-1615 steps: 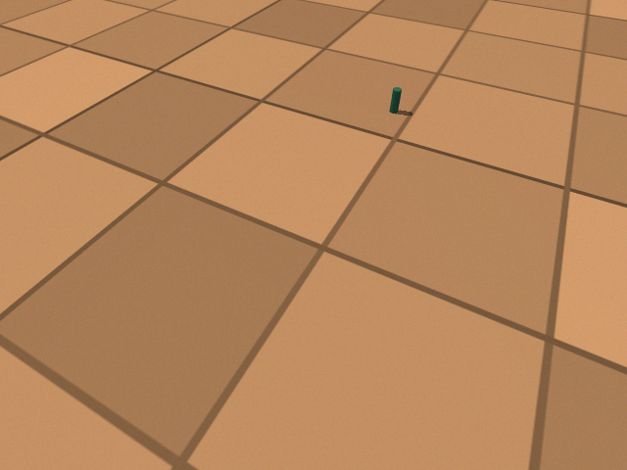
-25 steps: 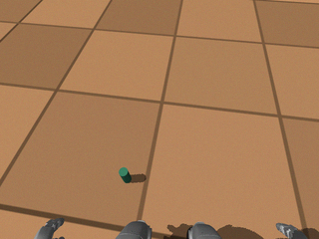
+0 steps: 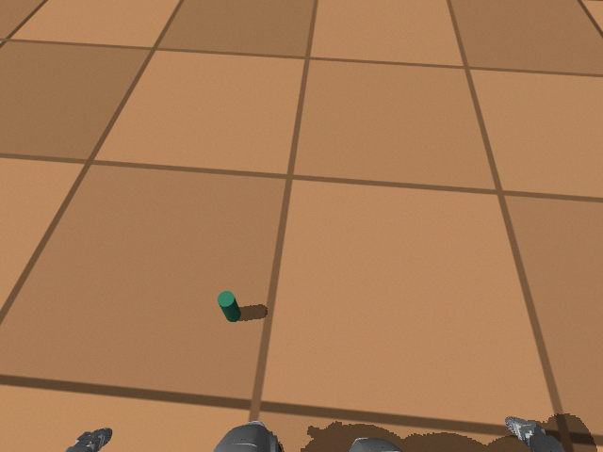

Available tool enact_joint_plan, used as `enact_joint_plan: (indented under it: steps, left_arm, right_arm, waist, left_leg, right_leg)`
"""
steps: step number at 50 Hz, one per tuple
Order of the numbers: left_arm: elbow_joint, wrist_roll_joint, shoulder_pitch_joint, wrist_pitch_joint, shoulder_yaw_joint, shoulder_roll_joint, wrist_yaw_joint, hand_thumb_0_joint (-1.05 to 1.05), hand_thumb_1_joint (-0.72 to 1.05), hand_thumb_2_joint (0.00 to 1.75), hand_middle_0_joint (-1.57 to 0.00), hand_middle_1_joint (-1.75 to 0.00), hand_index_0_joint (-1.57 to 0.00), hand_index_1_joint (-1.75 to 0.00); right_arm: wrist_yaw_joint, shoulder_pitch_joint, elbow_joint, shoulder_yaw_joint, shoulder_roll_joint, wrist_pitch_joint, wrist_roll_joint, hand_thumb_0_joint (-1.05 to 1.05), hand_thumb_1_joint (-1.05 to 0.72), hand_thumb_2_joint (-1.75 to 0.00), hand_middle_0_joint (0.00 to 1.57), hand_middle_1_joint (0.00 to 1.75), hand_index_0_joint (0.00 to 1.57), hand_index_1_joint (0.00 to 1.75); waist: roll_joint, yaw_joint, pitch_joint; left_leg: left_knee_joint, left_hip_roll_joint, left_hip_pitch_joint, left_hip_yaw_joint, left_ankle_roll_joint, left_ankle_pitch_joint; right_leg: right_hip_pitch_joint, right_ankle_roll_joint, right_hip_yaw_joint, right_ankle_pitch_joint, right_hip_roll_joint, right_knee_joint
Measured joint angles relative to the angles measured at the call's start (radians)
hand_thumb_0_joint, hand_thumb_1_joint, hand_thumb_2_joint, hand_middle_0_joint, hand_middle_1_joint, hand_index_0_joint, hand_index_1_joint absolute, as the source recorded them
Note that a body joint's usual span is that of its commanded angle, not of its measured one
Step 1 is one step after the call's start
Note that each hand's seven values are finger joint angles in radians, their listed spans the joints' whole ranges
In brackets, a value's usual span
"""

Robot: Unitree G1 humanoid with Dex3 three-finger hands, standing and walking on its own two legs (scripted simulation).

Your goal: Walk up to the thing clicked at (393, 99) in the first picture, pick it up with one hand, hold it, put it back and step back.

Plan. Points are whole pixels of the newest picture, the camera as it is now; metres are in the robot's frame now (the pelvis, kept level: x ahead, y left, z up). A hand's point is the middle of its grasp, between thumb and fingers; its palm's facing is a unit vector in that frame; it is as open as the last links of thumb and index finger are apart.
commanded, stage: step back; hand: left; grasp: from the side
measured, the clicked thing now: (229, 307) +0.55 +0.26 -0.68
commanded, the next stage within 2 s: none
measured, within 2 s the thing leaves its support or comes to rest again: neither
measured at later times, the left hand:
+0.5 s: hand out of the picture -0.02 +0.27 -0.14, palm faces +0.03 -0.93 -0.37, open 7.4 cm
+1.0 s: hand out of the picture -0.20 +0.21 -0.12, palm faces +0.04 -0.90 -0.44, open 7.4 cm
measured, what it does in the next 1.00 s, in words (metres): walks backwards: left foot, then right foot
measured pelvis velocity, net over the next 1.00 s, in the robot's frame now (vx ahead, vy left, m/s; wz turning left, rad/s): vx -0.30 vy -0.06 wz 0.06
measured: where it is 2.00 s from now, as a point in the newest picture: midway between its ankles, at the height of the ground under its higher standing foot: outside the picture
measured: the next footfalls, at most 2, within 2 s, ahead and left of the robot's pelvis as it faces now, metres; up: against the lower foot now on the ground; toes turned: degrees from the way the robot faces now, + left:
left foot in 0.32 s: -0.07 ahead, +0.12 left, +0.00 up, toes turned +1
right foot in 0.70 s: -0.20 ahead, -0.17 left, +0.00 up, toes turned +2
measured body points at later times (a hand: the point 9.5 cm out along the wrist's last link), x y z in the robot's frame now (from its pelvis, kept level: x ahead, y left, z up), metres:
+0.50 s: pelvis -0.14 +0.00 +0.01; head -0.08 +0.02 +0.46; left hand -0.03 +0.32 -0.11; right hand -0.04 -0.31 -0.10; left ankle -0.11 +0.12 -0.72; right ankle -0.14 -0.14 -0.63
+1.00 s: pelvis -0.30 -0.06 +0.00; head -0.24 -0.07 +0.45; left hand -0.20 +0.26 -0.09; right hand -0.20 -0.37 -0.13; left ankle -0.33 +0.07 -0.69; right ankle -0.24 -0.17 -0.72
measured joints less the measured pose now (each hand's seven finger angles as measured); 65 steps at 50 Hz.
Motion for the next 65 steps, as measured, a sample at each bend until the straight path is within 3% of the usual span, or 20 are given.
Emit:
enact_joint_plan:
  steps: [2,5,9,14,17,21,26,30,34,36,39,42,45,50,52,54,57,60,62,65]
  left_arm:
    - [0.003,0.005,0.002,-0.008,-0.002,-0.019,-0.002,0.01,0.9,0.9,-0.2,-0.3,-0.2,-0.3]
    - [-0.016,0.004,0.013,-0.011,-0.01,-0.022,-0.008,0.01,0.9,0.9,-0.2,-0.3,-0.2,-0.3]
    - [-0.05,0.005,0.002,-0.006,-0.013,-0.032,0.0,0.01,0.9,0.9,-0.21,-0.3,-0.2,-0.3]
    - [-0.107,0.01,-0.028,-0.002,-0.016,-0.021,0.006,0.01,0.9,0.9,-0.21,-0.3,-0.2,-0.3]
    - [-0.124,0.001,-0.046,0.008,-0.018,0.003,0.0,0.01,0.9,0.9,-0.21,-0.3,-0.2,-0.3]
    - [-0.083,-0.001,-0.044,0.031,-0.003,0.013,0.008,0.01,0.9,0.9,-0.2,-0.3,-0.2,-0.3]
    - [-0.065,-0.006,0.0,0.027,0.016,0.028,0.001,0.01,0.9,0.9,-0.2,-0.3,-0.2,-0.3]
    - [-0.052,-0.001,0.033,0.031,0.023,0.036,-0.007,0.01,0.9,0.9,-0.2,-0.3,-0.2,-0.3]
    - [-0.033,-0.001,0.052,0.021,0.019,0.033,-0.016,0.01,0.9,0.9,-0.2,-0.3,-0.2,-0.3]
    - [-0.013,0.006,0.05,0.01,0.018,0.01,-0.017,0.01,0.9,0.9,-0.2,-0.3,-0.2,-0.3]
    - [-0.014,0.014,0.066,0.01,0.002,-0.013,-0.027,0.01,0.9,0.9,-0.2,-0.3,-0.2,-0.3]
    - [-0.019,0.015,0.075,0.01,-0.008,-0.032,-0.018,0.01,0.9,0.9,-0.21,-0.3,-0.2,-0.3]
    - [-0.04,0.017,0.059,0.006,-0.01,-0.036,-0.008,0.01,0.9,0.9,-0.21,-0.3,-0.2,-0.3]
    - [-0.093,0.013,0.002,-0.001,-0.013,-0.017,0.01,0.01,0.9,0.9,-0.21,-0.3,-0.2,-0.3]
    - [-0.107,0.005,-0.022,0.003,-0.017,-0.004,0.01,0.01,0.9,0.9,-0.21,-0.3,-0.2,-0.3]
    - [-0.104,-0.002,-0.047,0.011,-0.017,0.013,0.01,0.01,0.9,0.9,-0.21,-0.3,-0.2,-0.3]
    - [-0.073,-0.007,-0.049,0.027,-0.012,0.012,0.017,0.01,0.9,0.9,-0.2,-0.3,-0.2,-0.3]
    - [-0.049,-0.016,-0.03,0.029,-0.007,0.016,0.013,0.01,0.9,0.9,-0.2,-0.3,-0.2,-0.3]
    - [-0.04,-0.015,-0.014,0.022,-0.005,0.015,0.008,0.01,0.9,0.9,-0.2,-0.3,-0.2,-0.3]
    - [-0.023,-0.011,0.013,0.007,-0.009,0.011,0.001,0.01,0.9,0.9,-0.2,-0.3,-0.2,-0.3]
  right_arm:
    - [0.0,-0.02,0.011,-0.003,-0.012,0.011,0.01,0.0,-0.9,-0.9,0.2,0.3,0.2,0.3]
    - [-0.005,-0.028,0.02,-0.001,-0.006,0.026,0.018,0.0,-0.9,-0.9,0.2,0.3,0.2,0.3]
    - [-0.007,-0.005,0.014,0.006,-0.018,0.014,0.022,0.0,-0.9,-0.9,0.2,0.3,0.2,0.3]
    - [-0.006,0.026,0.012,0.006,-0.028,0.007,0.011,0.0,-0.9,-0.9,0.2,0.3,0.2,0.3]
    - [-0.002,0.035,0.022,-0.004,-0.019,-0.005,-0.006,0.0,-0.9,-0.9,0.2,0.3,0.2,0.3]
    - [0.015,0.044,0.025,0.007,0.004,-0.012,-0.019,0.0,-0.9,-0.9,0.2,0.3,0.2,0.3]
    - [0.007,0.047,0.008,0.011,0.017,-0.013,-0.02,0.0,-0.9,-0.9,0.2,0.3,0.21,0.3]
    - [0.001,0.026,-0.031,0.004,0.01,-0.02,-0.019,0.0,-0.9,-0.9,0.2,0.3,0.21,0.3]
    - [0.001,-0.003,-0.061,0.002,-0.016,-0.012,-0.018,0.0,-0.9,-0.9,0.2,0.3,0.21,0.3]
    - [0.001,-0.022,-0.059,-0.003,-0.04,0.002,-0.011,0.0,-0.9,-0.9,0.2,0.3,0.21,0.3]
    - [-0.014,-0.017,-0.028,-0.014,-0.039,0.027,0.001,0.0,-0.9,-0.9,0.2,0.3,0.2,0.3]
    - [-0.017,0.009,-0.015,-0.008,-0.046,0.021,0.016,0.0,-0.9,-0.9,0.2,0.3,0.2,0.3]
    - [-0.019,0.04,-0.006,-0.001,-0.048,0.011,0.016,0.0,-0.9,-0.9,0.2,0.3,0.2,0.3]
    - [-0.013,0.066,0.009,0.004,-0.03,0.015,0.003,0.0,-0.9,-0.9,0.2,0.3,0.2,0.3]
    - [-0.006,0.072,0.011,0.004,-0.024,0.009,-0.001,0.0,-0.9,-0.9,0.2,0.3,0.2,0.3]
    - [0.0,0.059,0.021,0.002,-0.002,0.008,-0.013,0.0,-0.9,-0.9,0.2,0.3,0.2,0.3]
    - [0.015,0.049,0.02,0.012,0.007,0.009,-0.02,0.0,-0.9,-0.9,0.2,0.3,0.2,0.3]
    - [0.01,0.04,0.013,0.02,0.014,0.01,-0.023,0.0,-0.9,-0.9,0.2,0.3,0.21,0.3]
    - [0.008,0.025,0.002,0.018,0.01,0.013,-0.024,0.0,-0.9,-0.9,0.2,0.3,0.21,0.3]
    - [0.007,-0.001,-0.019,0.012,-0.004,0.011,-0.025,0.0,-0.9,-0.9,0.2,0.3,0.21,0.3]
  waist:
    - [0.047,-0.009,0.004]
    - [0.025,0.008,-0.012]
    - [0.014,0.019,-0.029]
    - [0.003,0.008,-0.024]
    - [-0.032,0.002,-0.01]
    - [-0.04,-0.006,-0.008]
    - [-0.044,0.005,-0.025]
    - [-0.038,0.014,-0.016]
    - [-0.015,0.024,-0.016]
    - [0.042,0.016,-0.006]
    - [0.038,0.025,-0.026]
    - [0.026,0.029,-0.045]
    - [0.024,0.024,-0.049]
    - [0.012,0.012,-0.028]
    - [0.004,0.004,-0.022]
    - [-0.039,0.012,0.001]
    - [-0.027,0.001,-0.002]
    - [-0.022,0.001,-0.025]
    - [-0.013,0.007,-0.033]
    - [0.007,0.018,-0.039]
  left_leg:
    - [0.043,0.016,-0.02,-0.043,-0.013,-0.006]
    - [0.28,-0.078,-0.079,-0.136,-0.034,-0.179]
    - [0.423,-0.127,-0.086,-0.188,-0.05,-0.199]
    - [0.143,-0.07,0.033,-0.14,-0.054,-0.173]
    - [-0.069,-0.062,0.109,-0.098,-0.033,-0.03]
    - [-0.058,-0.036,0.081,-0.098,-0.022,-0.009]
    - [-0.111,0.001,0.051,-0.09,-0.029,0.062]
    - [-0.106,0.028,0.006,-0.075,-0.038,0.097]
    - [-0.049,0.061,-0.067,-0.063,-0.063,0.112]
    - [0.001,0.094,-0.107,-0.097,-0.063,0.11]
    - [0.212,-0.015,-0.17,-0.186,-0.049,-0.122]
    - [0.407,-0.107,-0.187,-0.214,-0.044,-0.144]
    - [0.416,-0.126,-0.136,-0.197,-0.055,-0.163]
    - [0.159,-0.08,0.008,-0.128,-0.05,-0.175]
    - [-0.017,-0.059,0.082,-0.1,-0.036,-0.078]
    - [-0.044,-0.078,0.086,-0.078,-0.027,-0.03]
    - [-0.031,-0.048,0.058,-0.087,-0.023,-0.009]
    - [-0.065,-0.018,0.037,-0.088,-0.027,0.04]
    - [-0.077,0.0,0.016,-0.084,-0.028,0.068]
    - [-0.071,0.025,-0.027,-0.076,-0.038,0.098]
  right_leg:
    - [0.006,-0.005,-0.023,0.021,0.027,-0.016]
    - [-0.021,-0.017,-0.004,0.039,0.003,-0.01]
    - [-0.046,-0.013,0.001,0.096,-0.024,-0.056]
    - [-0.099,0.004,-0.026,0.134,-0.045,-0.048]
    - [-0.149,0.02,-0.027,0.126,-0.068,0.021]
    - [-0.218,0.0,0.072,-0.13,0.045,0.295]
    - [-0.226,0.015,0.104,-0.122,0.092,0.547]
    - [-0.138,0.038,0.09,-0.138,0.048,0.437]
    - [-0.009,0.024,0.029,-0.076,-0.019,0.111]
    - [0.03,0.017,-0.01,-0.054,0.007,0.013]
    - [-0.013,-0.001,-0.011,-0.033,-0.014,0.045]
    - [-0.033,-0.002,-0.002,0.018,-0.044,0.008]
    - [-0.058,-0.005,-0.017,0.055,-0.057,-0.011]
    - [-0.116,-0.004,-0.068,0.093,-0.074,0.01]
    - [-0.152,0.001,-0.086,0.096,-0.083,0.045]
    - [-0.183,0.003,-0.057,0.07,-0.096,0.092]
    - [-0.23,-0.003,0.012,-0.144,-0.002,0.315]
    - [-0.237,-0.002,0.046,-0.158,0.055,0.499]
    - [-0.193,0.01,0.035,-0.159,0.049,0.483]
    - [-0.074,0.015,0.0,-0.143,0.006,0.261]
